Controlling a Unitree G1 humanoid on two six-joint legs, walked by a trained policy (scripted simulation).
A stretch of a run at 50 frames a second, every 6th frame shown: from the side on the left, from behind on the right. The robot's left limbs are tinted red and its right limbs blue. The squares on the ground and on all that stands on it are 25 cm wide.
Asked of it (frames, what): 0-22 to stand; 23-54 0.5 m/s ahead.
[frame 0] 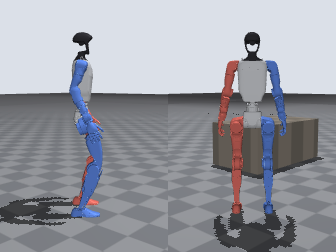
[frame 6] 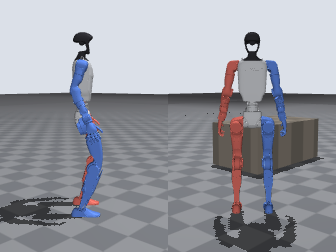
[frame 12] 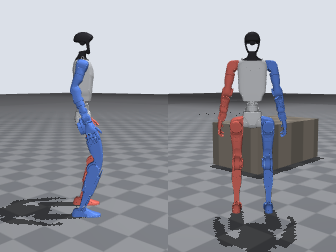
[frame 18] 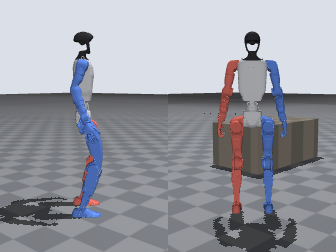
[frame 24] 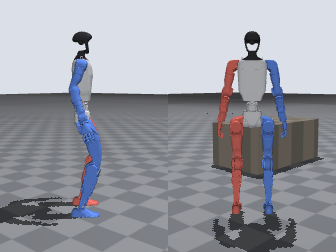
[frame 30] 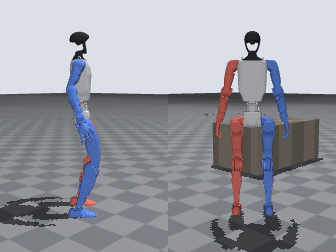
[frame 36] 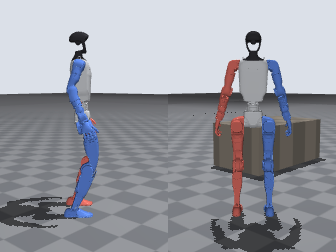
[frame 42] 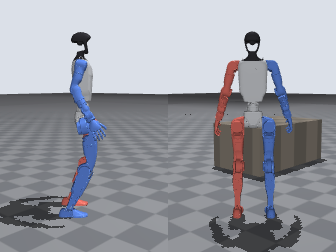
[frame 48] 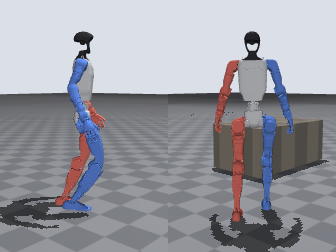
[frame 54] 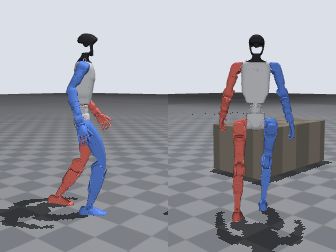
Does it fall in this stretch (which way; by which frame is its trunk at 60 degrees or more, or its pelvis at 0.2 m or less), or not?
no
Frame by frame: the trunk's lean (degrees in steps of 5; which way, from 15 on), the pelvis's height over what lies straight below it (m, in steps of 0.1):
0: 0, 0.8
6: 0, 0.8
12: 0, 0.8
18: 0, 0.8
24: 0, 0.8
30: 0, 0.8
36: 5, 0.8
42: 5, 0.8
48: 0, 0.8
54: 5, 0.8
